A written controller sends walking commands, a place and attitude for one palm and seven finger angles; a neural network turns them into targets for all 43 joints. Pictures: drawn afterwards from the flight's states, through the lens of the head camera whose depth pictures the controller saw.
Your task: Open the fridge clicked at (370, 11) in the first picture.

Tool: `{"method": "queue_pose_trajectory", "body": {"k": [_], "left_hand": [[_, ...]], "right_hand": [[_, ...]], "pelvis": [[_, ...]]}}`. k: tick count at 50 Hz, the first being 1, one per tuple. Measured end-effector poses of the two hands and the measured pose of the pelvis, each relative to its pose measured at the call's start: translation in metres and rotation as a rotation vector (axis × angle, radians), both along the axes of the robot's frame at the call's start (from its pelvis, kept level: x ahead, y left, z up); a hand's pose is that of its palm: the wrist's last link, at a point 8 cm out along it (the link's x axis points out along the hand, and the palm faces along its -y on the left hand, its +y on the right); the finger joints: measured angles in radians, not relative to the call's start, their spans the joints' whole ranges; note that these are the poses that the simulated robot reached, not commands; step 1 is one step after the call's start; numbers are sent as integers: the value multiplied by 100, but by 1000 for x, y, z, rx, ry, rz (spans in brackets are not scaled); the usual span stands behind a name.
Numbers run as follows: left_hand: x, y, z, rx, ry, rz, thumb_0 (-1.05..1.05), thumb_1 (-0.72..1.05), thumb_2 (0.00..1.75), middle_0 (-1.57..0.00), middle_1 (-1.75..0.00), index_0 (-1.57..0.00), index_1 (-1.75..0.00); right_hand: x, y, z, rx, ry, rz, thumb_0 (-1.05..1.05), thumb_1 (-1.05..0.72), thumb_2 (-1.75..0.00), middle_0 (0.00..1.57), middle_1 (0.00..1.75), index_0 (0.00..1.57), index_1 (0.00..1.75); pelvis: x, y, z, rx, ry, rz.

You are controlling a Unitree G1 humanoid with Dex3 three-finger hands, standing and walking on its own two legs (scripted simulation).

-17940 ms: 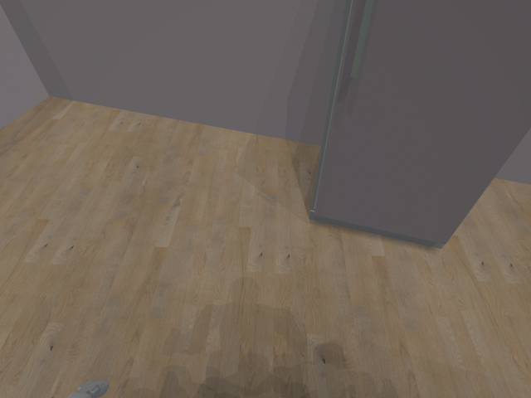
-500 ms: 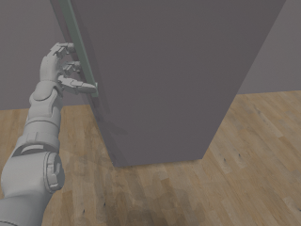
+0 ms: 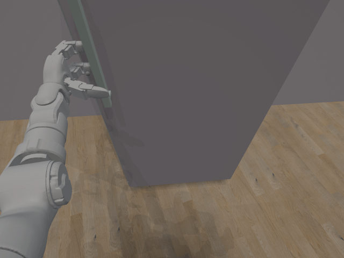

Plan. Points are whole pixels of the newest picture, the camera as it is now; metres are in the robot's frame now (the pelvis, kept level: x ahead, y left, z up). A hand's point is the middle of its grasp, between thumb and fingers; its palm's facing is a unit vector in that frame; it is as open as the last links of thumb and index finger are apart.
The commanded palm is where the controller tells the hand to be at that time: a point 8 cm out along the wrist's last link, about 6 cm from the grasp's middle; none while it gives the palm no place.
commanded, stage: feel for the door with the fingertips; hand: left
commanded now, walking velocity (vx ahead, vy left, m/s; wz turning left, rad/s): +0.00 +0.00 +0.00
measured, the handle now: (93, 52) +0.53 +0.17 +0.20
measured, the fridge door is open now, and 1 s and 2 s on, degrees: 0 0 0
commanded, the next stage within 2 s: slide the fingers in behind the handle in 0.02 s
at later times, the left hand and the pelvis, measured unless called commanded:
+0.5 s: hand (81, 74) +0.48 +0.19 +0.17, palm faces +0.05 -1.00 +0.00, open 13.9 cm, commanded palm +0.45 +0.24 +0.17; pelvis +0.00 +0.01 +0.00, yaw -1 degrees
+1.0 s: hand (92, 73) +0.49 +0.17 +0.17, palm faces +0.06 -1.00 +0.00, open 13.9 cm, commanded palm +0.46 +0.22 +0.17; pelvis +0.01 +0.01 +0.00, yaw +0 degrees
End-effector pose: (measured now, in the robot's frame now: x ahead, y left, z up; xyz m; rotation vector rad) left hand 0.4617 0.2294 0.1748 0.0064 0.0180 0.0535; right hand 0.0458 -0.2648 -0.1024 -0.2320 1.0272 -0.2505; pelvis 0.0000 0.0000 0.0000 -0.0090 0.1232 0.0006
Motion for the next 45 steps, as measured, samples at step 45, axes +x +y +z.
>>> {"method": "queue_pose_trajectory", "body": {"k": [45], "left_hand": [[2,-10,-1,-20,-19,-15,-2,-50,30,-31,-121,-31,-120]], "right_hand": [[10,16,-1,26,-22,12,1,-90,-90,20,30,21,30]], "pelvis": [[5,8,-1,-5,6,-4]]}}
